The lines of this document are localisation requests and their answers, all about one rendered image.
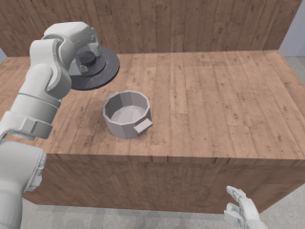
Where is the robot right hand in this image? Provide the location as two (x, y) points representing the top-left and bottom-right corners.
(224, 186), (261, 229)

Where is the robot left hand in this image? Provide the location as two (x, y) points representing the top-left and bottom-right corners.
(44, 21), (101, 75)

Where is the lid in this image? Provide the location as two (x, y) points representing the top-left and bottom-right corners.
(69, 46), (120, 91)

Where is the robot left upper arm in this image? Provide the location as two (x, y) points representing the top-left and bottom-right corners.
(0, 138), (47, 229)

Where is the pot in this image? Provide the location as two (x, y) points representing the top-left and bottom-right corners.
(103, 90), (153, 139)

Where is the table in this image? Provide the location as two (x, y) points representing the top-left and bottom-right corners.
(0, 0), (305, 215)

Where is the left robot forearm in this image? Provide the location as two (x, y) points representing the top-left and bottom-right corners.
(0, 31), (76, 142)

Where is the right robot forearm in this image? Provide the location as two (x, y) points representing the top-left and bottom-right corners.
(244, 219), (268, 229)

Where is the knob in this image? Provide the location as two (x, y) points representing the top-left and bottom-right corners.
(77, 51), (96, 68)

